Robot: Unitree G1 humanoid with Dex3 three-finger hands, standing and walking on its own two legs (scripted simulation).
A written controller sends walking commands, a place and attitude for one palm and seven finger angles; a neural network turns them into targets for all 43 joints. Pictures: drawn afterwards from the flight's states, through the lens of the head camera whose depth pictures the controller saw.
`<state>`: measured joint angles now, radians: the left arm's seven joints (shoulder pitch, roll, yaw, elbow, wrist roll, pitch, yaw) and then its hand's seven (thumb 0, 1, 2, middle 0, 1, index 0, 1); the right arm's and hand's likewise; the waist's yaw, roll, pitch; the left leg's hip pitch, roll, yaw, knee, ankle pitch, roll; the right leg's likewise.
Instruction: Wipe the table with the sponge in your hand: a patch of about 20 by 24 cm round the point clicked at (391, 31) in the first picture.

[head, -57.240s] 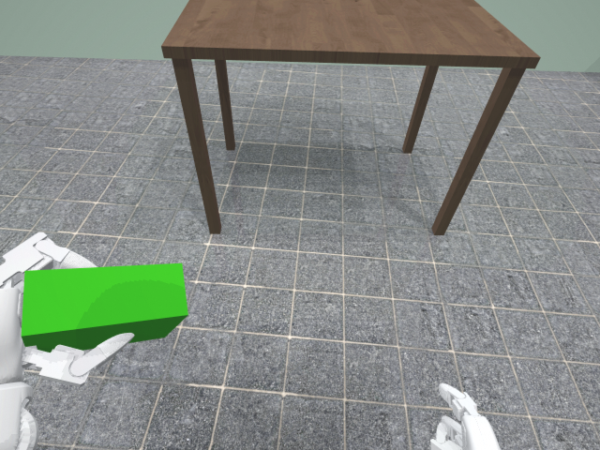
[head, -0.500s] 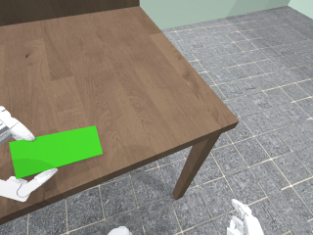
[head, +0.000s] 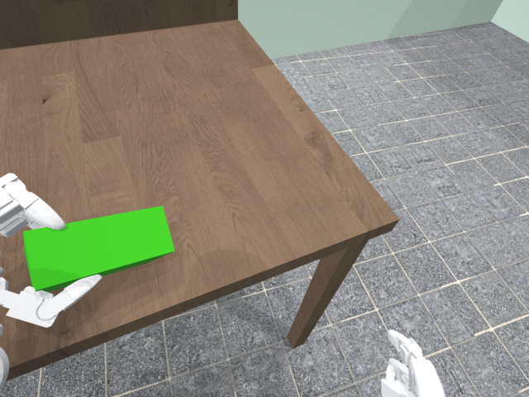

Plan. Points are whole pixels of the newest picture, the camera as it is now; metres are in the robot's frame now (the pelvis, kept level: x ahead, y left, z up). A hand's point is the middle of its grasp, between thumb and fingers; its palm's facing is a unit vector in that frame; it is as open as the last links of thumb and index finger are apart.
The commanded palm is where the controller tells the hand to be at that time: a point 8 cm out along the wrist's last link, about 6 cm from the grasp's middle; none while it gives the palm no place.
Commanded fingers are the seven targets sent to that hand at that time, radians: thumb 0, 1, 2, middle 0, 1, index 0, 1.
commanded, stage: shuffle to correct the standing spot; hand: left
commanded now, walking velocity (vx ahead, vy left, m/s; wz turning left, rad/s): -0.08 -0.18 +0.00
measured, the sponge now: (119, 245) +0.26 +0.20 +0.13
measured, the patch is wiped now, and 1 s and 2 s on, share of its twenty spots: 0.65 0.65 0.70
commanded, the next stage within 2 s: come to a stop and stand still in 0.10 s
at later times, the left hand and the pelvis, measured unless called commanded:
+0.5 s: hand (45, 266) +0.21 +0.24 +0.18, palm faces +0.41 -0.84 -0.35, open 9.2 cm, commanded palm +0.14 +0.27 +0.18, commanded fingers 0.00 0.10 1.30 -1.20 -1.60 -1.20 -1.60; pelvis -0.01 -0.01 +0.01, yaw +1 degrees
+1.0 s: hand out of the picture +0.22 +0.33 +0.17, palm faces +0.43 -0.85 -0.31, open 9.3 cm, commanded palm +0.15 +0.36 +0.18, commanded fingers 0.00 0.10 1.30 -1.20 -1.60 -1.20 -1.60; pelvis -0.01 +0.08 +0.01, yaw +0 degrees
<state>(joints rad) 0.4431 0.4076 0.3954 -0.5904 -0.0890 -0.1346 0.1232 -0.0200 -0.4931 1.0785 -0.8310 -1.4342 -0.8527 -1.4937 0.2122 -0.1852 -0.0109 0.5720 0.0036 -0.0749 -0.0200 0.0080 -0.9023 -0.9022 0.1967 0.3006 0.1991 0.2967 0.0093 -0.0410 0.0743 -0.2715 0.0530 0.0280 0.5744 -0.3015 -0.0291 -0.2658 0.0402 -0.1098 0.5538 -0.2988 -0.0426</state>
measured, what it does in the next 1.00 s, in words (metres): shifts its weight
